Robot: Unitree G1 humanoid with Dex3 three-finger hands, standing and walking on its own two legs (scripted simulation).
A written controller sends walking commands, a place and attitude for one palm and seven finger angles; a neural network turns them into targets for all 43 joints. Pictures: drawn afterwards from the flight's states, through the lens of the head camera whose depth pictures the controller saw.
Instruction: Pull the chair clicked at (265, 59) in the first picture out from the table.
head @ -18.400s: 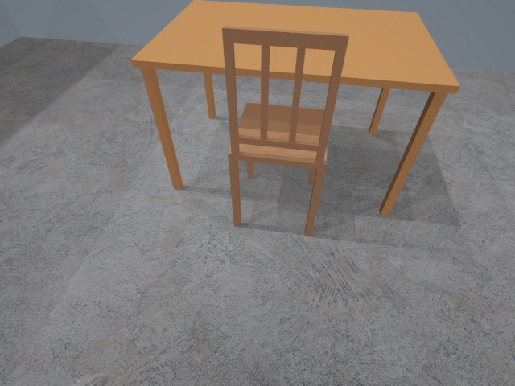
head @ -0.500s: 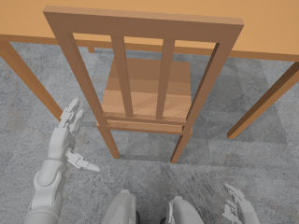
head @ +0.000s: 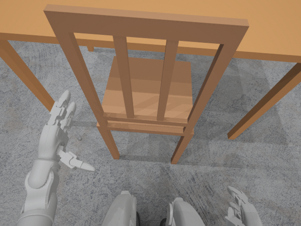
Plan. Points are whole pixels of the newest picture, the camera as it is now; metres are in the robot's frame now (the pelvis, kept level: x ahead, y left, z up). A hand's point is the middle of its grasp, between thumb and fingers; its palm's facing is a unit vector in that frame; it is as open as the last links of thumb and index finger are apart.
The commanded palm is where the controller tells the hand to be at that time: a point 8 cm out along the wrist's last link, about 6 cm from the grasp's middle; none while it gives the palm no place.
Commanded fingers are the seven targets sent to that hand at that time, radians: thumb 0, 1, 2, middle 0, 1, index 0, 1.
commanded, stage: aim the fingers beside a spindle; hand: left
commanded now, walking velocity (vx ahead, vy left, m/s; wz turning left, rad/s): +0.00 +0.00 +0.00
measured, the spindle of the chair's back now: (126, 86) +0.47 +0.09 +0.05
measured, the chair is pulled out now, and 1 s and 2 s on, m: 0.00 0.00 0.00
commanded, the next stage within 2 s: none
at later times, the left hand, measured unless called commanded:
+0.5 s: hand (81, 144) +0.32 +0.19 +0.00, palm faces -0.07 -1.00 -0.02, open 17.0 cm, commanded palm +0.30 +0.24 +0.02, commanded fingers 0.00 -0.50 0.30 -0.06 -0.08 -0.06 -0.08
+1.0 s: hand (82, 139) +0.32 +0.18 +0.03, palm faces -0.07 -1.00 -0.05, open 16.9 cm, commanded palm +0.31 +0.24 +0.02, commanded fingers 0.00 -0.50 0.30 -0.06 -0.08 -0.06 -0.08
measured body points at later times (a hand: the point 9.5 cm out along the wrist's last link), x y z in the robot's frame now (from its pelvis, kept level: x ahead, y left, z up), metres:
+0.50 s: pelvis +0.00 +0.02 +0.00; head +0.11 +0.03 +0.43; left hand +0.32 +0.25 +0.00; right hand +0.16 -0.23 -0.10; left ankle +0.05 +0.08 -0.63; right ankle +0.01 -0.09 -0.63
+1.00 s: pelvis +0.00 +0.01 +0.00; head +0.11 +0.03 +0.44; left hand +0.32 +0.24 +0.03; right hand +0.16 -0.24 -0.10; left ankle +0.05 +0.08 -0.63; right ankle +0.01 -0.09 -0.63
